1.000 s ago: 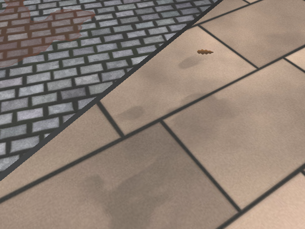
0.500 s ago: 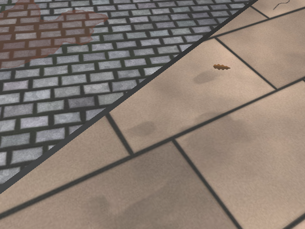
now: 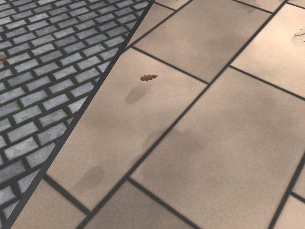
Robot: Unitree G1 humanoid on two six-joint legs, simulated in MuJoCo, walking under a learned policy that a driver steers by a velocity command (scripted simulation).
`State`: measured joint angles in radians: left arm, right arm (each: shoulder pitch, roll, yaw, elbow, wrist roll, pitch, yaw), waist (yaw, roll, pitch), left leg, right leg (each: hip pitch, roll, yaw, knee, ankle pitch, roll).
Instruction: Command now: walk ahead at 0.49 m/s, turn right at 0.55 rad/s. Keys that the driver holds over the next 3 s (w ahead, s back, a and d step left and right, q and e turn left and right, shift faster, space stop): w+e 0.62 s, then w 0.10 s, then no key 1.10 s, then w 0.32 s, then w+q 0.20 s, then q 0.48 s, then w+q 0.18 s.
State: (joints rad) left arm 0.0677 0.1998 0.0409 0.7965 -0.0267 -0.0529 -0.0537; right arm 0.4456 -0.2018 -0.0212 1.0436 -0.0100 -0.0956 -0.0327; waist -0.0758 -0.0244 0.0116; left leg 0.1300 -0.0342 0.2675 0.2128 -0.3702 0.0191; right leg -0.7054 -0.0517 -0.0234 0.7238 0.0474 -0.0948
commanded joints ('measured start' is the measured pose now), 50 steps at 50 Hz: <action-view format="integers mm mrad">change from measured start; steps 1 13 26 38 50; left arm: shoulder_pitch -134 103 277 209 80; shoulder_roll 45 146 204 118 129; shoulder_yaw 9 51 64 32 35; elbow -122 -95 -90 -159 -179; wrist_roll -2 10 -1 10 35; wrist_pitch -19 -39 -9 -2 -13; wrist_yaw -24 21 67 56 36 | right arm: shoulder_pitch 22 -143 -469 -191 -173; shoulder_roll -186 -169 -183 -148 -219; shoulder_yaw -34 -52 -54 -57 -62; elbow -46 -285 -433 -327 -246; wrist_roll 6 6 20 1 43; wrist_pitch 9 -35 -48 -36 19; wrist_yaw -12 21 42 51 26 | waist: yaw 35 18 123 78 85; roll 99 64 -105 127 128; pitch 87 -49 -42 3 -104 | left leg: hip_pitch -14 -743 -585 -293 -232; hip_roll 304 177 39 259 222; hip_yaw -31 -365 -348 -479 -312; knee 78 994 283 -6 212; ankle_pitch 1023 74 318 474 676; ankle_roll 61 -32 -35 193 107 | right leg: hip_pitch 31 498 535 31 401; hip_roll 53 -94 -69 -3 67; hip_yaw -105 383 455 128 20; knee -54 -510 -336 393 -291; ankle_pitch -91 7 -196 -354 -4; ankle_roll -37 -233 -117 78 31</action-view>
